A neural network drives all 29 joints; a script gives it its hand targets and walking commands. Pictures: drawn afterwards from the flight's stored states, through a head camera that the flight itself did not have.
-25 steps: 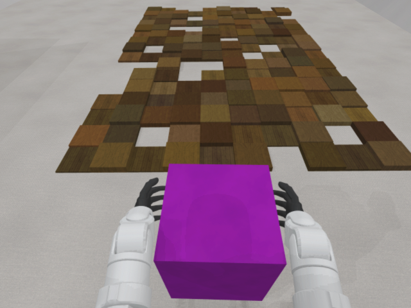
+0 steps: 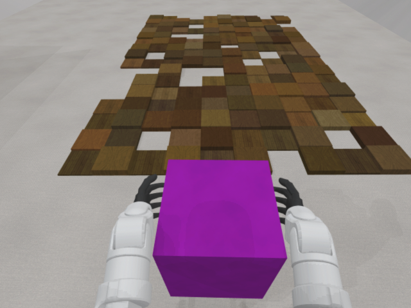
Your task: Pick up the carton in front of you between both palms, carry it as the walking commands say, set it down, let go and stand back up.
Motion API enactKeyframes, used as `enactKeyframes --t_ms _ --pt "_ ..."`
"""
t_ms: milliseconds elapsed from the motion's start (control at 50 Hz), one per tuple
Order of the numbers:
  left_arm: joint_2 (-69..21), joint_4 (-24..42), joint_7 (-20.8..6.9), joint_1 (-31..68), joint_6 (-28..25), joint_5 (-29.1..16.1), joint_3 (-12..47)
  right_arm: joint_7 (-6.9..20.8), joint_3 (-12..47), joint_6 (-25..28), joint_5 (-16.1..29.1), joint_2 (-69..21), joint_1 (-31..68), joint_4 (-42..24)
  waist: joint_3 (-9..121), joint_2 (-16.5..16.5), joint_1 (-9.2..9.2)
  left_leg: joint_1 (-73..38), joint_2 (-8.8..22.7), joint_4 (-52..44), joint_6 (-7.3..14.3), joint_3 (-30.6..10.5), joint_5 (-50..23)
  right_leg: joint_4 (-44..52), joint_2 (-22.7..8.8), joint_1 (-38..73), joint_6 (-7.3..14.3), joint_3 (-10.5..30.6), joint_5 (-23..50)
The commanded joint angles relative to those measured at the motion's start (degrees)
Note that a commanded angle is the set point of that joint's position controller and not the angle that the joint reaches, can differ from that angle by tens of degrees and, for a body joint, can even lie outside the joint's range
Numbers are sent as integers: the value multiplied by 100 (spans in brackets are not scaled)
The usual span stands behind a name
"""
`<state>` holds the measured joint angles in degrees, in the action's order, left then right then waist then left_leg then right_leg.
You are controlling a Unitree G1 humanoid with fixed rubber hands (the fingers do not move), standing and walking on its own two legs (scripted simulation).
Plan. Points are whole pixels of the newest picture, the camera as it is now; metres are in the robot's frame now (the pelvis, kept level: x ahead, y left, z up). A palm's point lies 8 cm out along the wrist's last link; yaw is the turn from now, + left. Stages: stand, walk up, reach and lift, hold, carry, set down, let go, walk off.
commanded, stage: hold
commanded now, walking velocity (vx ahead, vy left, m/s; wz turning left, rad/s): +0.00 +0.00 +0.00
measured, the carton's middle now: (217, 231) +0.29 +0.00 -0.03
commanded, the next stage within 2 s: carry in 0.50 s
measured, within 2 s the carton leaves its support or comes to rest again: neither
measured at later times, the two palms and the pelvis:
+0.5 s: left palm (144, 206) +0.30 +0.15 +0.05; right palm (293, 210) +0.29 -0.15 +0.05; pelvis +0.01 +0.00 +0.00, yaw +0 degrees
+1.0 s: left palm (151, 152) +0.43 +0.16 +0.08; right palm (280, 156) +0.42 -0.14 +0.08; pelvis +0.16 +0.01 -0.01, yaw +3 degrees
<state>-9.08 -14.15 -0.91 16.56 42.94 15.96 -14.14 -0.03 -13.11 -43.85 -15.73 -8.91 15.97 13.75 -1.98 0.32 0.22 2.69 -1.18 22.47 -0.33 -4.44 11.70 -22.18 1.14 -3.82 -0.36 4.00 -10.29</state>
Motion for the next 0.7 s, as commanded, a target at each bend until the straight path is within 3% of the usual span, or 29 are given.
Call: enactKeyframes --t_ms 0,160,460,480,520,540,560,600,640,660,680 --pt "-5233 31 -1324 2943 -165 -1394 3076 1344 3122 248 1472 -5271 3161 -225 1193 -20 6 229 -334 -461 59 41 -92 344 346 367 26 -13 51" --pt "-5190 -35 -1339 2899 -174 -1341 3024 1336 3060 241 1438 -5307 3098 -137 1261 -40 3 175 -350 -462 56 57 -317 369 344 432 2 -2 278" --pt "-5101 376 -1267 2378 -116 -1437 3171 1272 3182 189 1524 -5179 2570 -542 1366 -14 -9 -70 -389 -468 13 -8 -1036 374 386 582 -15 29 979" --pt "-5153 367 -1277 2578 -87 -1508 3272 1290 3248 167 1559 -5213 2797 -511 1462 -213 -3 641 649 18 55 51 -299 -15 -696 -83 39 -108 175" --pt "-5162 556 -1256 2576 -53 -1647 3445 1296 3448 145 1759 -5274 2912 -740 1427 -291 8 1119 425 -15 115 6 2051 425 -723 -631 160 310 -2563" --pt "-5187 721 -1228 2669 -21 -1726 3578 1284 3592 114 1852 -5288 3012 -893 1290 -366 12 1514 349 103 108 29 2591 559 -812 -727 229 519 -3287" --pt "-5188 905 -1192 2706 24 -1807 3710 1266 3718 69 1939 -5278 3104 -1049 1249 -508 38 1747 274 405 80 162 2355 660 -956 -666 311 742 -3341" --pt "-5118 1195 -1087 2560 175 -1961 3951 1228 4006 -86 2154 -5263 3063 -1300 1597 -824 47 1725 56 1091 -3 722 1139 857 -1333 -534 547 1222 -2668" --pt "-4970 1563 -973 2381 445 -2064 4172 1190 4286 -330 2385 -5184 2991 -1572 1888 -699 18 1055 88 371 31 865 1072 594 -1231 -913 571 864 -2422" --pt "-4881 1817 -938 2478 614 -2145 4298 1162 4379 -476 2464 -5110 2965 -1738 1927 -471 -4 688 224 -30 94 650 1296 215 -1009 -1250 448 420 -2493" --pt "-4834 2005 -916 2596 803 -2265 4434 1124 4405 -641 2504 -4972 2877 -1846 1749 333 -53 355 841 -593 289 -321 2012 -713 -619 -1892 207 -192 -2295"
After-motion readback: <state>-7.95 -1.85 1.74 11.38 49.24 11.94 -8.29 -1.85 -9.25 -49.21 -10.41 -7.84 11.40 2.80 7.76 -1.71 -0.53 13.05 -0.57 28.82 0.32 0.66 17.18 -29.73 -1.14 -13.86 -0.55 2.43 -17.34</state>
